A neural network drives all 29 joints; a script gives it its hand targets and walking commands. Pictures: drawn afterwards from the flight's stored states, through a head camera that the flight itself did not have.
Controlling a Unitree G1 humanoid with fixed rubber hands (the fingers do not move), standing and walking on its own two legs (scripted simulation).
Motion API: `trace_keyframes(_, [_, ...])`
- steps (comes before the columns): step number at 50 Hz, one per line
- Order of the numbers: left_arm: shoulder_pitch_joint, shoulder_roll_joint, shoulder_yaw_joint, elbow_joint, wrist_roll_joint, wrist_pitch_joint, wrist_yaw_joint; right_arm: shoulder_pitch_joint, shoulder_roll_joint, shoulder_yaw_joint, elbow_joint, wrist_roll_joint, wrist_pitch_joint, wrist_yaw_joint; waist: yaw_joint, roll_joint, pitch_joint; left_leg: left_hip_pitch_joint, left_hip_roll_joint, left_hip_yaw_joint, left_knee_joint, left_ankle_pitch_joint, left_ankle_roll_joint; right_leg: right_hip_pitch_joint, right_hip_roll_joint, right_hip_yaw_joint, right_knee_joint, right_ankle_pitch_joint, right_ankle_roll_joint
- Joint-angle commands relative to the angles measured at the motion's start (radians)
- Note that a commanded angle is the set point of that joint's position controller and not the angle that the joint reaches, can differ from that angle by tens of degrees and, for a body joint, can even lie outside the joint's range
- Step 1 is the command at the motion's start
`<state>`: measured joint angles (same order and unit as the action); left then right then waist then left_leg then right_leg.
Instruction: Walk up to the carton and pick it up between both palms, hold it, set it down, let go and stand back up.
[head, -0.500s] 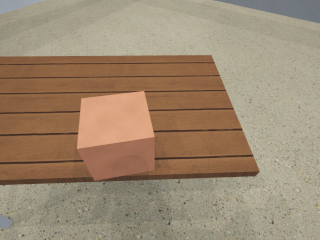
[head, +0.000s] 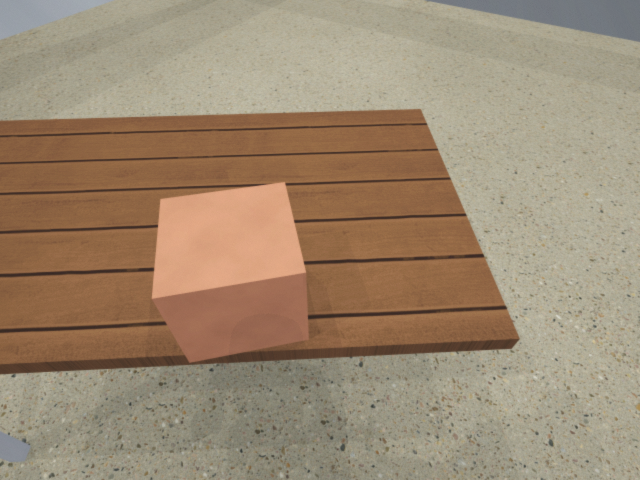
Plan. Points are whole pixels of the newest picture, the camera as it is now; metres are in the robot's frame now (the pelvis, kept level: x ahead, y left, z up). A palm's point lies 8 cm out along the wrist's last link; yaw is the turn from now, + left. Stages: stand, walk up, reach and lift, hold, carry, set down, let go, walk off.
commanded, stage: reach and lift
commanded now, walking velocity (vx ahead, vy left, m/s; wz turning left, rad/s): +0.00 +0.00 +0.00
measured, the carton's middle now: (237, 271) +0.40 +0.13 +0.00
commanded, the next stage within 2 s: none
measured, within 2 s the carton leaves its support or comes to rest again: neither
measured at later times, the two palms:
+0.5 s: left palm out of the picture +0.15 +0.25 -0.07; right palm out of the picture +0.13 -0.23 -0.08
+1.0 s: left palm (122, 461) +0.17 +0.24 -0.05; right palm (495, 440) +0.18 -0.20 -0.03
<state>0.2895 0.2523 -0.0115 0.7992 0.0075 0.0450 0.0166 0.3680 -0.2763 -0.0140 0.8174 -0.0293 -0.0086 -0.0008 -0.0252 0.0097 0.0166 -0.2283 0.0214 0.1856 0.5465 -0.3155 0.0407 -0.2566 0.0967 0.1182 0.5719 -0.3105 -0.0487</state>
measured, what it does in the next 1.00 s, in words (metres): stands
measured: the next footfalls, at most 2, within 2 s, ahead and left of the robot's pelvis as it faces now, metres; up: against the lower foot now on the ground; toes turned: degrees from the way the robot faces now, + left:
none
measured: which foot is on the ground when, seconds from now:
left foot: down 0.00-1.00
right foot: down 0.00-1.00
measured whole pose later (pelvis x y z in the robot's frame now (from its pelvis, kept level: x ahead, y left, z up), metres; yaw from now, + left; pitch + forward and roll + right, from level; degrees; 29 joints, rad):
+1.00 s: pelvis +0.00 -0.01 +0.01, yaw +3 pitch -3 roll +0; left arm 0.15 0.26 0.00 0.49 -0.07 0.04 0.05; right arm 0.26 -0.13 -0.01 0.46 0.06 -0.12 0.01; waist 0.03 -0.05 0.05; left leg -0.11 0.00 0.13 0.37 -0.21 0.04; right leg -0.12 0.04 -0.01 0.37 -0.21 -0.04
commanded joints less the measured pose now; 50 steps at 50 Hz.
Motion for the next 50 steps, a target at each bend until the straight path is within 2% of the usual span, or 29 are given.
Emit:
trace_keyframes(1, [-0.483,0.162,0.008,-0.208,-0.023,0.274,0.026,-0.402,-0.114,-0.179,-0.127,-0.078,-0.099,0.091,-0.013,-0.097,0.087,-0.034,0.084,-0.151,0.085,-0.149,-0.057,-0.338,-0.148,-0.128,0.045,-0.154,-0.026])
trace_keyframes(2, [-0.454,0.137,0.043,-0.288,-0.014,0.312,0.003,-0.362,-0.119,-0.166,-0.158,-0.053,-0.083,0.083,0.016,-0.109,-0.047,-0.019,0.073,-0.134,0.136,-0.071,-0.06,-0.251,-0.165,-0.085,0.046,-0.043,-0.003])
trace_keyframes(3, [-0.402,0.142,0.062,-0.353,0.006,0.351,-0.011,-0.282,-0.116,-0.157,-0.16,-0.019,-0.073,0.07,0.012,-0.099,-0.162,0.031,0.07,-0.126,0.155,0.003,-0.06,-0.187,-0.166,-0.064,0.042,0.133,0.007])
trace_keyframes(4, [-0.347,0.136,0.077,-0.438,0.029,0.379,-0.015,-0.215,-0.116,-0.15,-0.162,0.019,-0.063,0.06,0.019,-0.058,-0.285,0.065,0.064,-0.117,0.134,0.025,-0.066,-0.096,-0.147,-0.07,0.055,0.212,-0.005])
trace_keyframes(5, [-0.279,0.151,0.076,-0.468,0.041,0.402,-0.023,-0.159,-0.108,-0.151,-0.15,0.047,-0.056,0.051,0.005,-0.025,-0.355,0.126,0.07,-0.119,0.151,0.148,-0.072,-0.062,-0.126,-0.111,0.09,0.386,-0.017])
trace_keyframes(6, [-0.212,0.148,0.091,-0.493,0.059,0.411,-0.028,-0.11,-0.121,-0.148,-0.123,0.08,-0.058,0.044,-0.008,0.004,-0.416,0.223,0.064,-0.144,0.178,0.326,-0.083,-0.045,-0.109,-0.133,0.116,0.544,-0.015])
trace_keyframes(7, [-0.164,0.138,0.103,-0.512,0.076,0.406,-0.03,-0.089,-0.137,-0.129,-0.103,0.107,-0.064,0.04,-0.019,0.022,-0.427,0.317,0.054,-0.168,0.179,0.463,-0.095,-0.06,-0.103,-0.144,0.097,0.611,0.002])
trace_keyframes(8, [-0.131,0.126,0.104,-0.527,0.089,0.396,-0.031,-0.084,-0.146,-0.107,-0.098,0.125,-0.071,0.037,-0.025,0.037,-0.402,0.39,0.048,-0.18,0.156,0.526,-0.101,-0.094,-0.099,-0.158,0.055,0.618,0.013])
trace_keyframes(9, [-0.129,0.119,0.098,-0.528,0.098,0.381,-0.03,-0.099,-0.147,-0.09,-0.099,0.128,-0.079,0.037,-0.026,0.043,-0.35,0.399,0.038,-0.177,0.132,0.518,-0.099,-0.119,-0.101,-0.159,0.008,0.591,0.013])
trace_keyframes(12, [-0.227,0.145,0.087,-0.46,0.107,0.343,-0.021,-0.188,-0.103,-0.053,-0.11,0.094,-0.09,0.023,-0.024,0.004,-0.119,0.257,-0.001,-0.148,0.074,0.292,-0.073,-0.165,-0.112,-0.117,-0.08,0.438,0.021])
trace_keyframes(15, [-0.322,0.175,0.079,-0.405,0.08,0.332,-0.025,-0.246,-0.005,-0.032,-0.169,0.059,-0.065,0.001,-0.015,-0.018,0.094,0.097,-0.009,-0.126,-0.017,0.043,-0.054,-0.162,-0.125,-0.063,-0.151,0.176,0.029])
trace_keyframes(17, [-0.372,0.174,0.076,-0.406,0.063,0.333,-0.026,-0.273,0.035,-0.035,-0.23,0.051,-0.035,0.0,0.005,0.005,0.135,0.055,0.006,-0.113,-0.076,-0.025,-0.051,-0.125,-0.133,-0.049,-0.189,-0.011,0.016])
trace_keyframes(19, [-0.414,0.173,0.077,-0.426,0.04,0.331,-0.02,-0.314,0.052,-0.047,-0.298,0.046,-0.006,0.007,0.019,0.022,0.104,0.032,0.016,-0.102,-0.117,-0.069,-0.045,-0.072,-0.141,-0.048,-0.197,-0.099,0.01])
trace_keyframes(22, [-0.45,0.167,0.084,-0.458,0.001,0.297,-0.006,-0.34,0.061,-0.071,-0.384,0.029,0.006,0.012,0.015,0.001,-0.005,0.054,0.026,-0.091,-0.144,-0.075,-0.032,-0.027,-0.138,-0.054,-0.191,-0.089,0.019])
trace_keyframes(26, [-0.423,0.167,0.082,-0.473,-0.057,0.214,0.0,-0.303,0.071,-0.08,-0.45,0.002,-0.019,0.0,-0.002,-0.041,-0.138,0.111,0.025,-0.085,-0.159,-0.017,-0.023,-0.004,-0.125,-0.077,-0.183,0.021,0.033])
trace_keyframes(31, [-0.295,0.16,0.093,-0.407,-0.057,0.12,-0.006,-0.172,0.071,-0.045,-0.396,0.01,-0.053,-0.016,-0.001,-0.047,-0.118,0.197,0.011,-0.103,-0.2,0.147,-0.031,0.042,-0.106,-0.099,-0.221,0.185,0.04])
trace_keyframes(34, [-0.234,0.139,0.097,-0.364,-0.037,0.068,-0.009,-0.133,0.054,-0.024,-0.354,0.028,-0.085,-0.016,0.007,-0.03,-0.077,0.25,0.002,-0.12,-0.21,0.26,-0.04,0.054,-0.103,-0.098,-0.255,0.232,0.033])
trace_keyframes(38, [-0.222,0.124,0.092,-0.379,-0.032,0.018,-0.005,-0.145,0.06,-0.006,-0.371,0.048,-0.124,-0.009,0.026,0.0,-0.028,0.252,0.003,-0.13,-0.231,0.295,-0.043,0.043,-0.106,-0.097,-0.291,0.202,0.019])
trace_keyframes(39, [-0.26,0.116,0.081,-0.393,-0.029,0.012,-0.004,-0.209,0.061,-0.018,-0.425,0.06,-0.137,-0.007,0.047,-0.004,-0.02,0.257,0.014,-0.131,-0.231,0.25,-0.047,0.039,-0.089,-0.108,-0.3,0.165,0.018])
trace_keyframes(42, [-0.305,0.119,0.063,-0.44,-0.056,-0.015,0.016,-0.242,0.072,-0.021,-0.492,0.068,-0.148,0.001,0.055,0.013,-0.009,0.188,0.018,-0.123,-0.248,0.16,-0.04,0.049,-0.096,-0.097,-0.3,0.101,0.016])
trace_keyframes(45, [-0.337,0.124,0.051,-0.499,-0.081,-0.048,0.044,-0.247,0.082,-0.013,-0.516,0.085,-0.149,0.012,0.064,0.033,-0.046,0.155,0.024,-0.125,-0.254,0.122,-0.036,0.057,-0.105,-0.088,-0.281,0.089,0.014])
trace_keyframes(50, [-0.278,0.114,0.054,-0.527,-0.087,-0.089,0.052,-0.203,0.086,0.01,-0.481,0.13,-0.156,0.004,0.058,0.039,-0.114,0.227,0.018,-0.138,-0.221,0.275,-0.049,0.094,-0.108,-0.077,-0.282,0.2,0.01])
